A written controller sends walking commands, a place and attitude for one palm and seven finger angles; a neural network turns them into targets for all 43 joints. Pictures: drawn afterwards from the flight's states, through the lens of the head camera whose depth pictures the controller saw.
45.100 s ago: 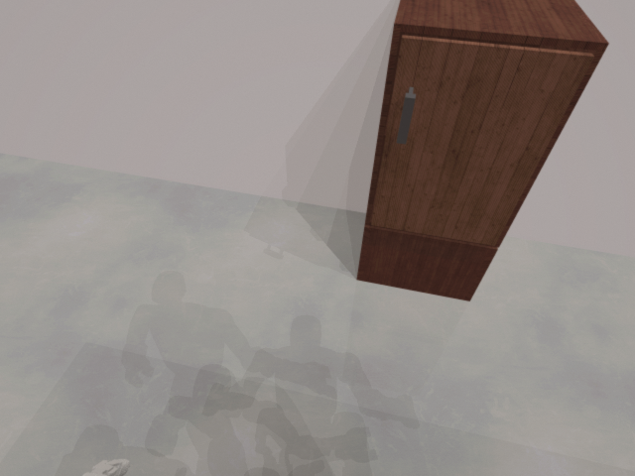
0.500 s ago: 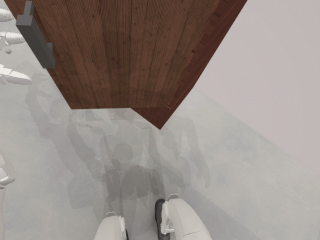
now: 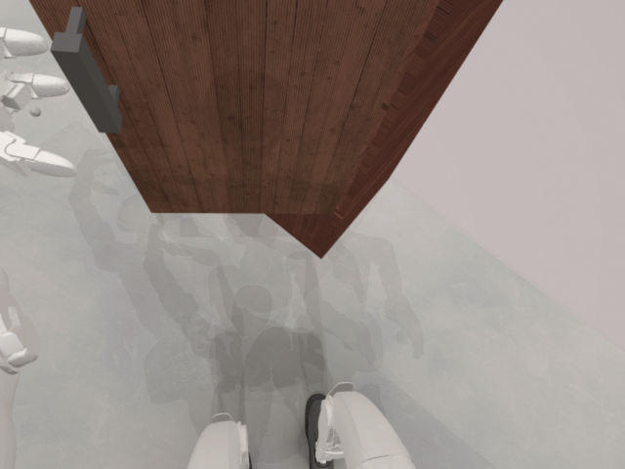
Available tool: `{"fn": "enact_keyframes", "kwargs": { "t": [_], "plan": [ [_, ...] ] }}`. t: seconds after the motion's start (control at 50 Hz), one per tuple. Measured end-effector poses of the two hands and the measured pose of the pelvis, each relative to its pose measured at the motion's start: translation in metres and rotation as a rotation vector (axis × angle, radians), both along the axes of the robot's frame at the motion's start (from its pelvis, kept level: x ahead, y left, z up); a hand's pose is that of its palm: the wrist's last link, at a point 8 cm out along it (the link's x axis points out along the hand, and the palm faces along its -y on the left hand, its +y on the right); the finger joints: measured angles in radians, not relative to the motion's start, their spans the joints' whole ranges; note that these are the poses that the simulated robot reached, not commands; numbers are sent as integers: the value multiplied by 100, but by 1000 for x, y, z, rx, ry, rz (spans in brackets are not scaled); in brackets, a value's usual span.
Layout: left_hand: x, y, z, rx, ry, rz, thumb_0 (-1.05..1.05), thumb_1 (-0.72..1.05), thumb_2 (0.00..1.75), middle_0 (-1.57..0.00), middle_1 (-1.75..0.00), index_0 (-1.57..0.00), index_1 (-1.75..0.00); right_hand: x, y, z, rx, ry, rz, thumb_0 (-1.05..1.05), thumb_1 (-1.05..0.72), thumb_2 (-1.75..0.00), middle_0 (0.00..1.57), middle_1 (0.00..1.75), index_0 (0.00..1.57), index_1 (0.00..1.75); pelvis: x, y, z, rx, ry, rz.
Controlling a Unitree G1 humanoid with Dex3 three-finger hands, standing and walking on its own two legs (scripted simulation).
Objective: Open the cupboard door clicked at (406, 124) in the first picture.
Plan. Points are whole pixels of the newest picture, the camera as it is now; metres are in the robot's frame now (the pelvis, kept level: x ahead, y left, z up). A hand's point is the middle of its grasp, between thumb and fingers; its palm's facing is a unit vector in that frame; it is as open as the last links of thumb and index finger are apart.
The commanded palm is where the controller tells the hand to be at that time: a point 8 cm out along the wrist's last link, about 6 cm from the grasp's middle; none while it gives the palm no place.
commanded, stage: move the hooked fingers beside the handle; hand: left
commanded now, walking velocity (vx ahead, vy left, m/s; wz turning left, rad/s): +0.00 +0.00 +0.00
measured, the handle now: (94, 74) +0.56 +0.21 +0.07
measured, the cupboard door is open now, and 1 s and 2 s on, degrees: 42 42 41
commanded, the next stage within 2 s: slide the fingers in behind the handle in 0.34 s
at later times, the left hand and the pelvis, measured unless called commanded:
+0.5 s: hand (23, 105) +0.52 +0.28 +0.07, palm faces -0.04 -1.00 -0.03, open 14.0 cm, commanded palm +0.51 +0.31 +0.07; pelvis -0.02 +0.00 -0.01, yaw -1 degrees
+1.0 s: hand (48, 107) +0.52 +0.25 +0.07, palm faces -0.03 -1.00 -0.02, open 14.0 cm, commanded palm +0.51 +0.28 +0.07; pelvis +0.00 +0.01 +0.00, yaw +0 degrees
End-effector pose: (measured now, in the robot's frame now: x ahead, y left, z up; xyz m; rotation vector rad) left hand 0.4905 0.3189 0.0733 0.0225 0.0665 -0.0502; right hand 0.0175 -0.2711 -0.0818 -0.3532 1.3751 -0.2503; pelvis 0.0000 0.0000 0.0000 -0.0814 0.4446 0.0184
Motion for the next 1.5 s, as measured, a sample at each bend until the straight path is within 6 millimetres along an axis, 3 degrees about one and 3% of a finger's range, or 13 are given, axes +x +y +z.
{"fn": "enact_keyframes", "kwargs": {
  "t": [0.14, 0.34, 0.48, 0.74, 0.98, 1.26, 1.42, 1.5],
  "plan": [
    [7, -3, 3, 17, -8, 16, -1, -50, 30, -30, -120, -30, -120, -18, 4, -6, 13, 12, -27, 0, -90, -90, 20, 30, 20, 30, -8, -2, -5, 3, 7, -10],
    [10, 8, 5, 22, 2, 22, -1, -50, 30, -30, -120, -30, -120, -54, 13, -9, 29, 84, -65, 0, -90, -90, 20, 30, 20, 30, -16, -1, -9, 3, 30, -20],
    [10, 14, -1, 12, 6, 10, -1, -50, 30, -30, -120, -30, -120, -63, 14, -6, 12, 112, -70, 0, -90, -90, 20, 30, 20, 30, -17, 3, -11, -2, 41, -20],
    [8, 0, -4, -1, -5, -13, -1, -50, 30, -30, -120, -30, -120, -40, 19, 2, 11, 63, -49, 0, -90, -90, 20, 30, 20, 30, -7, 11, -4, -12, 21, -9],
    [7, -10, -3, 3, -1, 22, -1, -50, 30, -30, -120, -28, -121, -22, 27, -3, 55, 44, -31, 0, -90, -90, 20, 30, 20, 30, 1, 11, 1, -6, 5, -1],
    [4, -17, -4, -6, -8, 52, -1, -50, 30, -30, -120, -22, -121, -17, 14, -4, 47, 75, -8, 0, -90, -90, 20, 30, 20, 30, 4, 2, 2, -1, 7, 22],
    [9, -58, -3, -10, -13, -38, -1, -50, 30, -29, -121, -26, -121, -13, 6, -4, 46, 47, -12, 0, -90, -90, 20, 30, 20, 30, 5, -2, 4, 6, -3, 19],
    [12, -63, -5, -29, -7, 14, -1, -50, 30, -29, -121, -29, -122, -11, 4, -6, 51, 4, -27, 0, -90, -90, 20, 30, 20, 30, 3, -5, 2, 13, -5, 5]
  ]
}}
